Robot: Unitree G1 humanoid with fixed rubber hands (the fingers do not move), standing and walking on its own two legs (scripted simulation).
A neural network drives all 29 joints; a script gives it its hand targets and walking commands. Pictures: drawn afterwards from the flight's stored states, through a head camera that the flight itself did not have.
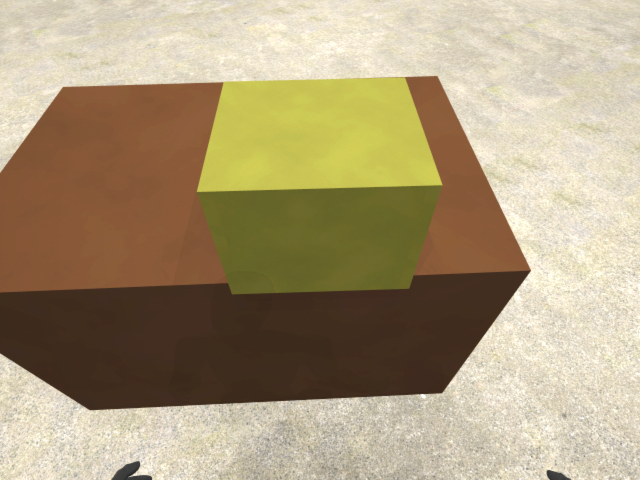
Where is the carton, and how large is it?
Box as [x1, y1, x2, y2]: [197, 77, 441, 293]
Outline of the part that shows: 404,77 228,81 223,83 197,193 232,293 385,289 409,287 441,188 441,182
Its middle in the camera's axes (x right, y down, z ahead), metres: +0.00 -0.10 +0.67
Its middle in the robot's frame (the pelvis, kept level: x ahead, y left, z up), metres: +0.57 +0.02 +0.02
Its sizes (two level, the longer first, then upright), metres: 0.313 0.276 0.244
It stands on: a pedestal, 0.68 m high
